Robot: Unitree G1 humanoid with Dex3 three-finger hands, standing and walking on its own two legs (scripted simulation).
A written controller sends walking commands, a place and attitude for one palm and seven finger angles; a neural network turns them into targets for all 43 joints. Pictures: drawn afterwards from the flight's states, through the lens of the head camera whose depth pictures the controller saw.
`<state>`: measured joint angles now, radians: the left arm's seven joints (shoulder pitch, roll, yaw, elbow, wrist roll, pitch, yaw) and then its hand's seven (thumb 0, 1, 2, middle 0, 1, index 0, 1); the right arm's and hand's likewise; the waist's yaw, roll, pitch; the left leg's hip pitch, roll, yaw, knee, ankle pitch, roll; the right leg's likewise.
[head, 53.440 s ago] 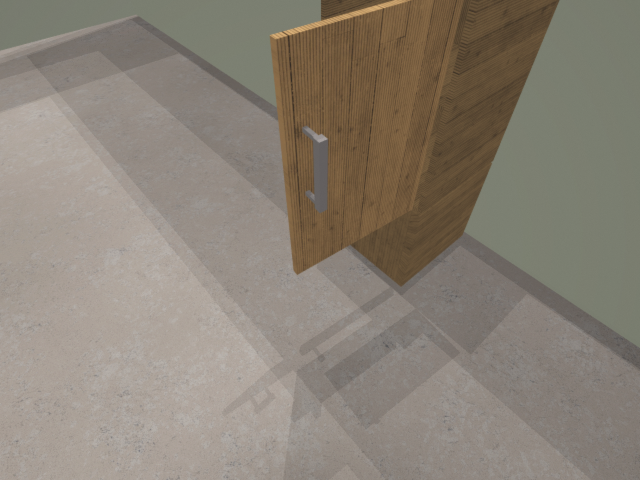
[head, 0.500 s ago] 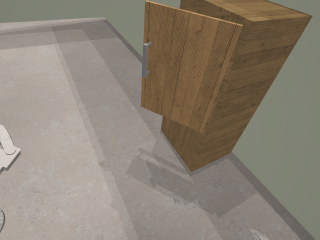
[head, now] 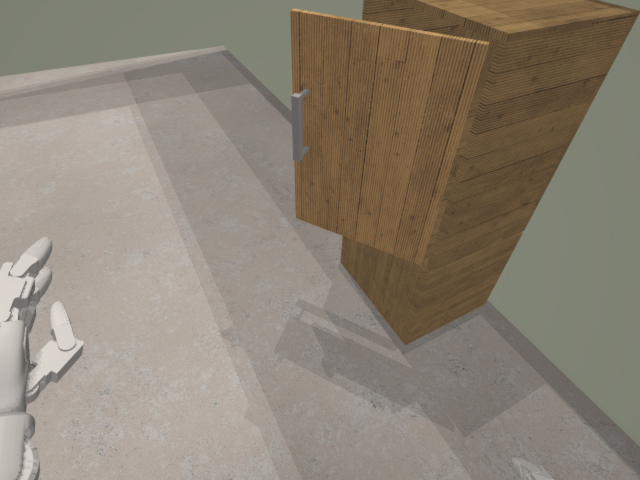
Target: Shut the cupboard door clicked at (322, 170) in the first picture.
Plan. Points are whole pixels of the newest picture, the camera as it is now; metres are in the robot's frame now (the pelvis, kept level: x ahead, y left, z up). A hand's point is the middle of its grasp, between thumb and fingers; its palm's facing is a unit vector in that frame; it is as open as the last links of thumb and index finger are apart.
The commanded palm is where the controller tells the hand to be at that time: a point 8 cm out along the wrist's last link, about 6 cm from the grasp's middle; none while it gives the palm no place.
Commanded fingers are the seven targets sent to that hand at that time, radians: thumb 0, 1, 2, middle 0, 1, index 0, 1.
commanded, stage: let the arm hang, fingers relaxed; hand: left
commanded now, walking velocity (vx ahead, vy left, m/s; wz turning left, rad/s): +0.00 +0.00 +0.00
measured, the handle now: (301, 126) +0.92 +0.11 +0.01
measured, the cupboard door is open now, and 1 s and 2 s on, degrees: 34 34 34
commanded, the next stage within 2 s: look to check the result in 1.06 s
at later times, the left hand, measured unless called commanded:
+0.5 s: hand out of the picture +0.00 +0.21 -0.16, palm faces +0.04 -0.97 -0.23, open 7.2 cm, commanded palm none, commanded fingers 0.00 0.90 0.90 -0.20 -0.30 -0.20 -0.30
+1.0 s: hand out of the picture -0.03 +0.19 -0.16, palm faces +0.02 -0.99 -0.14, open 7.4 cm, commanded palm none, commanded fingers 0.00 0.90 0.90 -0.20 -0.30 -0.20 -0.30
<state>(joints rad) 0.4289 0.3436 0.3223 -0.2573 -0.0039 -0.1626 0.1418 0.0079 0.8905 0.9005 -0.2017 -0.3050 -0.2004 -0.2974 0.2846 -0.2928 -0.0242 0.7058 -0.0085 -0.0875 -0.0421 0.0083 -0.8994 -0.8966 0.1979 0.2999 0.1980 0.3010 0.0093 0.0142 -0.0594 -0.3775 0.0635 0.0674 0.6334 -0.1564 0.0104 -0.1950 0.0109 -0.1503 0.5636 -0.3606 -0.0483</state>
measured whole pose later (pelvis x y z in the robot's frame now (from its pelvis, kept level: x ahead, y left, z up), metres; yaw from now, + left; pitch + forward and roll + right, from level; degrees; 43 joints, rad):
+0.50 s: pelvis +0.00 +0.01 +0.01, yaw +1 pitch -2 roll -1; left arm 0.32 0.20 0.01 1.02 0.02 0.03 0.02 -0.02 0.93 0.90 -0.20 -0.30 -0.20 -0.30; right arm 0.24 -0.19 0.00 1.01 -0.02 0.03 -0.02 0.00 -0.92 -0.90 0.20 0.30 0.20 0.30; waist 0.00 0.02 0.02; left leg -0.27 0.03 0.06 0.47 -0.17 0.02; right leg -0.11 0.02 -0.09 0.42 -0.28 -0.03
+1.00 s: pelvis +0.00 +0.03 +0.02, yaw -1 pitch -2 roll +0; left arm 0.34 0.11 0.00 1.15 0.01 0.01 0.03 0.00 0.91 0.90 -0.20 -0.30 -0.20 -0.30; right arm 0.34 -0.12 0.00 1.15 -0.01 0.01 -0.03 0.00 -0.90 -0.90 0.20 0.30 0.20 0.30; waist -0.01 -0.01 0.02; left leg -0.22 0.00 0.11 0.39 -0.15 0.05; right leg -0.10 -0.02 -0.04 0.40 -0.27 0.00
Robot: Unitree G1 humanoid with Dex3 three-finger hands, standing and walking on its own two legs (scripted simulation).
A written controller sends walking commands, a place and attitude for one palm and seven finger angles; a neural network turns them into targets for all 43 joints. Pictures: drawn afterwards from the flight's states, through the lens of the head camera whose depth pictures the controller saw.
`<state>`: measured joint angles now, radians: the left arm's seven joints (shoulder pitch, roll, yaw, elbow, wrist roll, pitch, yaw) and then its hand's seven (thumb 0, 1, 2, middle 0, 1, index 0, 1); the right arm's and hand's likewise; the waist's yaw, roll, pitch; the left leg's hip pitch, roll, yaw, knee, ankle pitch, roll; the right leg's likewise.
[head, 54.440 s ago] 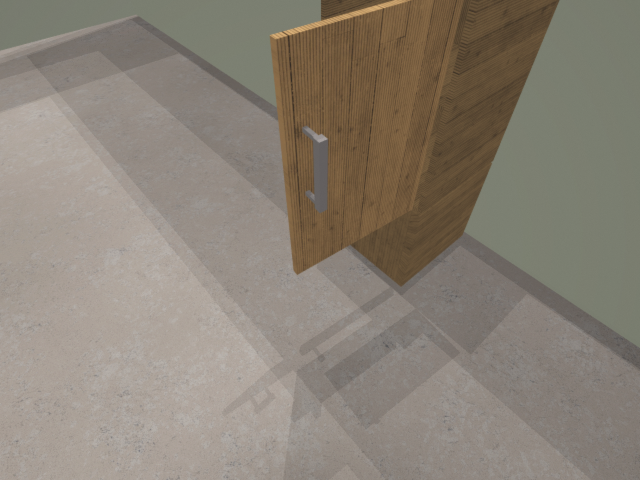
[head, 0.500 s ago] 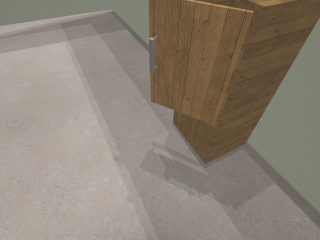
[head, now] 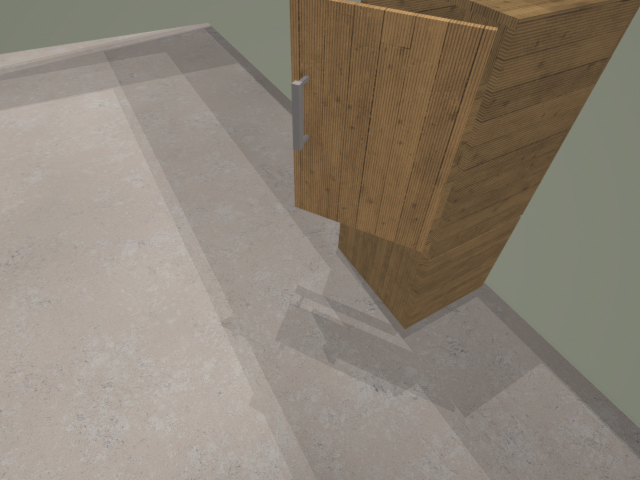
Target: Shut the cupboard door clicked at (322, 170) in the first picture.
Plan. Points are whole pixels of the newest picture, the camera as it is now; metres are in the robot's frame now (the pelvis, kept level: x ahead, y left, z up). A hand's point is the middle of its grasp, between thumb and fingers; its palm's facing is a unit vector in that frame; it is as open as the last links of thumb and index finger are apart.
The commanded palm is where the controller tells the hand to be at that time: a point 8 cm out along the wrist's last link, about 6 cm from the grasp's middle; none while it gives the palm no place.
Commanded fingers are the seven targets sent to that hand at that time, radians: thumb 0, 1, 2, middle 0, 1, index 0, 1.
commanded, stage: let the arm hang, fingers relaxed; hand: left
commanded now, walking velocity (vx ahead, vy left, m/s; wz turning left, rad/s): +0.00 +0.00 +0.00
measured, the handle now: (301, 114) +0.91 +0.09 -0.01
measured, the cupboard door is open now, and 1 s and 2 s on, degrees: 34 34 34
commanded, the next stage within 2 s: look to check the result in 0.06 s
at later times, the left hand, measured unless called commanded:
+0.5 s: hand out of the picture -0.03 +0.17 -0.18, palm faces +0.02 -0.98 -0.18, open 7.4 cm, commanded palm none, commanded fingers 0.00 0.90 0.90 -0.20 -0.30 -0.20 -0.30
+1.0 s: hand out of the picture +0.03 +0.18 -0.18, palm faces +0.06 -0.97 -0.22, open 7.4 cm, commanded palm none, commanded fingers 0.00 0.90 0.90 -0.20 -0.30 -0.20 -0.30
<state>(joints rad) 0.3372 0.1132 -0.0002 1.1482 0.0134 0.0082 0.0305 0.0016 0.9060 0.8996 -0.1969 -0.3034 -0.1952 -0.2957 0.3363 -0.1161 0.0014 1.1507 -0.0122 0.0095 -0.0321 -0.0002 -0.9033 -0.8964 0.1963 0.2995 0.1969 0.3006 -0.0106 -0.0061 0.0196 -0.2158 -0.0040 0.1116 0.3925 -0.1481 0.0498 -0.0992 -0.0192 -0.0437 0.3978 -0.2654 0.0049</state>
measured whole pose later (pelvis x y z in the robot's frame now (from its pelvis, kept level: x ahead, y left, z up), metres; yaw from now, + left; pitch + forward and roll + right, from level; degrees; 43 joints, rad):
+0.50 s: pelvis +0.01 +0.00 +0.00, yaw -1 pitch -1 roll +0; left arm 0.34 0.14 0.01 1.15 0.02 0.00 0.03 0.00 0.91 0.90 -0.20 -0.30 -0.19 -0.30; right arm 0.29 -0.15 -0.01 1.14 -0.01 0.00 -0.03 0.00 -0.90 -0.90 0.20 0.30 0.20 0.30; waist 0.00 0.00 0.03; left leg -0.21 -0.01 0.13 0.39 -0.16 0.05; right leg -0.10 -0.02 -0.03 0.39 -0.27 0.01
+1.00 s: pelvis +0.01 +0.00 -0.01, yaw +3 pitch -1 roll +0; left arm 0.24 0.18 0.03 1.08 0.02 0.02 0.03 0.00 0.91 0.90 -0.20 -0.30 -0.20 -0.30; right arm 0.25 -0.17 -0.02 1.10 -0.01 0.02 -0.02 0.00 -0.90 -0.90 0.20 0.30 0.20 0.30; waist -0.02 0.00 0.06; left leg -0.27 -0.02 0.07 0.48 -0.20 0.05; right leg -0.12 -0.03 -0.09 0.47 -0.33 0.00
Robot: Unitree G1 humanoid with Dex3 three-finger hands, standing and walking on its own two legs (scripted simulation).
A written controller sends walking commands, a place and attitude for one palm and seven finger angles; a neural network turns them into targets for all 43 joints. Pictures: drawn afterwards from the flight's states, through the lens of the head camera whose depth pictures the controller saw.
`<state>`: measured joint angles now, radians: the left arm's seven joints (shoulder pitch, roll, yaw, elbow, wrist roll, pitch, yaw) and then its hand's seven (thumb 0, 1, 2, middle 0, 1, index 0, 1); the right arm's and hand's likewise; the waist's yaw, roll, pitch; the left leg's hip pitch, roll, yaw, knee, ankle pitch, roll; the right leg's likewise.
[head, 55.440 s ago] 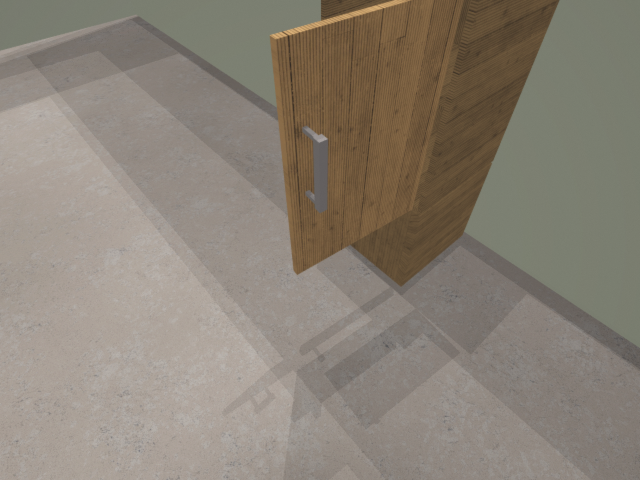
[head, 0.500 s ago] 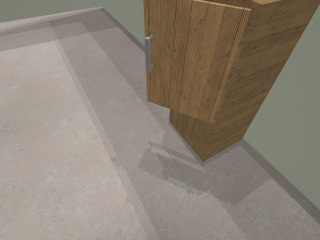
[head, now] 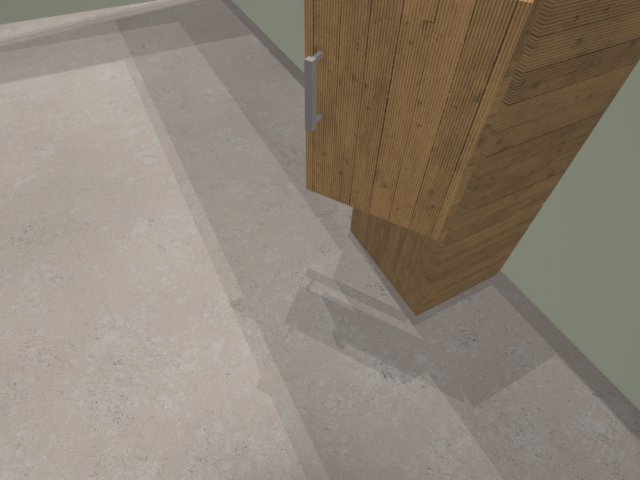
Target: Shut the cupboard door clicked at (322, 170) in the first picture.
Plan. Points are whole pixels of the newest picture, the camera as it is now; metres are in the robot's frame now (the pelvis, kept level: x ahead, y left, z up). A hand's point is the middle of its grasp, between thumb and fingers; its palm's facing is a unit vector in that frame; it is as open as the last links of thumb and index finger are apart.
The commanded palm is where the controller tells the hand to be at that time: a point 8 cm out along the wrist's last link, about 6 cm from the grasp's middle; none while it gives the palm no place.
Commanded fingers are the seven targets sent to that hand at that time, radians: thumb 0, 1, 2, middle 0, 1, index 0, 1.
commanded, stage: walk to a spot facing it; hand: left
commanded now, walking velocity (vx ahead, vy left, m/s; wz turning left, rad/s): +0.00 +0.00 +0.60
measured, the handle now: (314, 92) +0.90 +0.05 +0.00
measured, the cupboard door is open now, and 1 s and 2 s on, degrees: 34 34 34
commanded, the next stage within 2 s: turn to face it in 1.96 s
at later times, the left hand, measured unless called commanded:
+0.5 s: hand out of the picture +0.04 +0.24 -0.16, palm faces +0.29 -0.92 -0.26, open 7.4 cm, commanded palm none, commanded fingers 0.00 0.90 0.90 -0.20 -0.30 -0.20 -0.30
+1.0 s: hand out of the picture -0.07 +0.14 -0.17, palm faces +0.63 -0.74 -0.26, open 7.4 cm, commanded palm none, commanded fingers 0.00 0.90 0.90 -0.20 -0.30 -0.20 -0.30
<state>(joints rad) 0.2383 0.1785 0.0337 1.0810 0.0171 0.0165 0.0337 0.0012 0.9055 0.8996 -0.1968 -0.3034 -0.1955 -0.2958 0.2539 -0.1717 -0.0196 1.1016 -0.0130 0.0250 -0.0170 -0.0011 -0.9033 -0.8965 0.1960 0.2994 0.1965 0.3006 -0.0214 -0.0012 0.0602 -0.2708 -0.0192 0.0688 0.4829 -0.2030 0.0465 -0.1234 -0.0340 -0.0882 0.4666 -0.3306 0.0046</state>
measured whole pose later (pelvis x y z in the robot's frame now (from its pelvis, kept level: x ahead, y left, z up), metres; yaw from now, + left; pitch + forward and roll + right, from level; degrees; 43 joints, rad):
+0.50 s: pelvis +0.00 +0.00 +0.01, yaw +17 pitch +3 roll -2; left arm 0.12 0.25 0.08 0.89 0.03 0.05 0.02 0.00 0.91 0.90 -0.20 -0.30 -0.19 -0.30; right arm 0.22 -0.22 -0.06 0.95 -0.03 0.03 -0.01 0.00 -0.90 -0.90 0.20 0.30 0.20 0.30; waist -0.03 0.00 0.08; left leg -0.34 -0.07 -0.09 0.42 -0.12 0.06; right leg -0.46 -0.04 0.04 0.97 -0.37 0.07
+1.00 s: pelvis +0.02 -0.04 +0.00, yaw +39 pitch +1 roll +2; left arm 0.26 0.19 0.05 0.88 0.03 0.01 0.02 0.00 0.90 0.90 -0.20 -0.30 -0.20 -0.30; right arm 0.15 -0.24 -0.07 0.92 -0.02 0.08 0.03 0.00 -0.91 -0.90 0.19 0.30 0.19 0.30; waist 0.00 -0.02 0.12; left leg -0.39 0.02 0.05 0.83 -0.44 -0.05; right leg -0.19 -0.13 -0.20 0.56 -0.37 0.01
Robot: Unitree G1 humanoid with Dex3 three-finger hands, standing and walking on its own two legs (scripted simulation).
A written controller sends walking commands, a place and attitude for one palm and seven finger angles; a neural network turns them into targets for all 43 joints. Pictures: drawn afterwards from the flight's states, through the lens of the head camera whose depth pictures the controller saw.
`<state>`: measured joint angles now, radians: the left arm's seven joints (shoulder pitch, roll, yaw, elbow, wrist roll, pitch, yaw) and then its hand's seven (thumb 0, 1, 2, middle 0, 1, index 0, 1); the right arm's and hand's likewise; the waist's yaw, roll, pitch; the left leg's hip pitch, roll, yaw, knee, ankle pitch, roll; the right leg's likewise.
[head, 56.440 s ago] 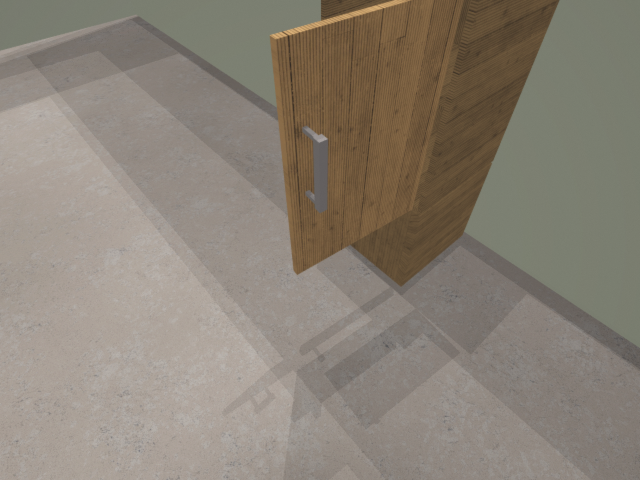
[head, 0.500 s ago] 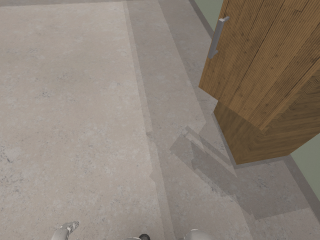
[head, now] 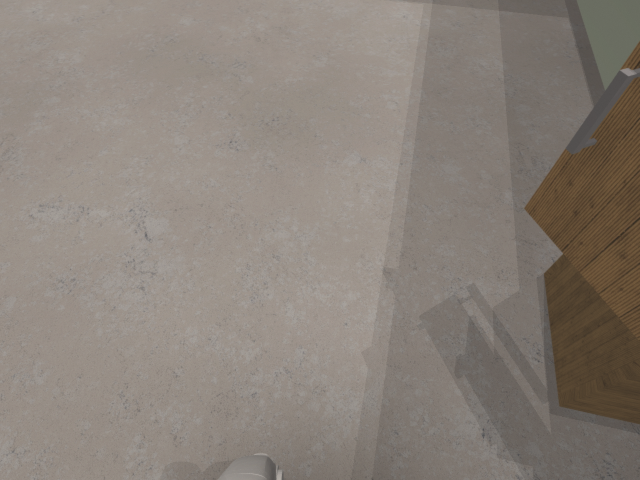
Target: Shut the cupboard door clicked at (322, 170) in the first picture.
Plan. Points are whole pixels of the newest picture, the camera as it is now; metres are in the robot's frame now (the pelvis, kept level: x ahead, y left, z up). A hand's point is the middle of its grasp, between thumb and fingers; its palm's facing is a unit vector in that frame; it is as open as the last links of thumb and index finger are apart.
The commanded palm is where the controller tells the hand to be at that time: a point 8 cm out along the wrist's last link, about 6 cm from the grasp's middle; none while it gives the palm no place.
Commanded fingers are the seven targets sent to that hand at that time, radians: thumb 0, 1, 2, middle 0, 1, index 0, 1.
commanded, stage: walk to a spot facing it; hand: left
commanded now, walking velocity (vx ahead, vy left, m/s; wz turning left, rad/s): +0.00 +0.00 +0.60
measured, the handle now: (606, 112) +0.74 -0.49 +0.00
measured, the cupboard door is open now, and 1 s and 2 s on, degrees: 34 34 34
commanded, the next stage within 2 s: turn to face it in 0.96 s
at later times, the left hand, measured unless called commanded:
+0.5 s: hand (164, 470) +0.14 +0.22 -0.14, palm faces +0.25 -0.93 -0.28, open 7.4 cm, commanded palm none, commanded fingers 0.00 0.90 0.90 -0.20 -0.30 -0.20 -0.30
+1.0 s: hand out of the picture +0.04 +0.21 -0.19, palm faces +0.63 -0.76 -0.19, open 7.4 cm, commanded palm none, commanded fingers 0.00 0.90 0.90 -0.20 -0.30 -0.20 -0.30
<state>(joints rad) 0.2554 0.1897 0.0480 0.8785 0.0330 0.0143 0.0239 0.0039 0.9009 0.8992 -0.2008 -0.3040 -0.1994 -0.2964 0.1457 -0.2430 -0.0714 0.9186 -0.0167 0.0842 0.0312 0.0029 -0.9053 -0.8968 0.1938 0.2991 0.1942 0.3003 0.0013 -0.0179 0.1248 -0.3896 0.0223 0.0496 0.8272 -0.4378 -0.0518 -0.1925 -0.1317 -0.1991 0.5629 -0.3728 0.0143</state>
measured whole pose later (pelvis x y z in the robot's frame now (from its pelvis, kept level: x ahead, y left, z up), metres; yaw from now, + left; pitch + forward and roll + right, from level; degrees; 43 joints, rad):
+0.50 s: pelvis +0.07 -0.01 -0.01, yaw +16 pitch +0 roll +1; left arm 0.16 0.23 0.06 0.84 0.03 -0.02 -0.02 0.00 0.91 0.90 -0.20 -0.30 -0.20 -0.30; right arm 0.31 -0.24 -0.06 0.97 -0.02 0.04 0.01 0.00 -0.90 -0.90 0.20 0.30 0.20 0.30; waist -0.03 0.03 0.05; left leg -0.29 -0.04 -0.11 0.78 -0.48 0.01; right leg -0.34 -0.05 -0.08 0.60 -0.25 0.01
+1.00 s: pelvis +0.19 +0.08 -0.02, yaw +36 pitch +0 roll +0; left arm 0.38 0.21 0.07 1.01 0.02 0.02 -0.01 0.01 0.91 0.90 -0.20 -0.30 -0.20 -0.30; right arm 0.08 -0.24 -0.05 0.86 -0.03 -0.03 0.04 0.00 -0.91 -0.90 0.19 0.30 0.20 0.30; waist 0.03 -0.04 0.14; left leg -0.45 0.00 0.13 0.72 -0.26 0.09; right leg -0.26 -0.18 -0.16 1.10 -0.54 0.06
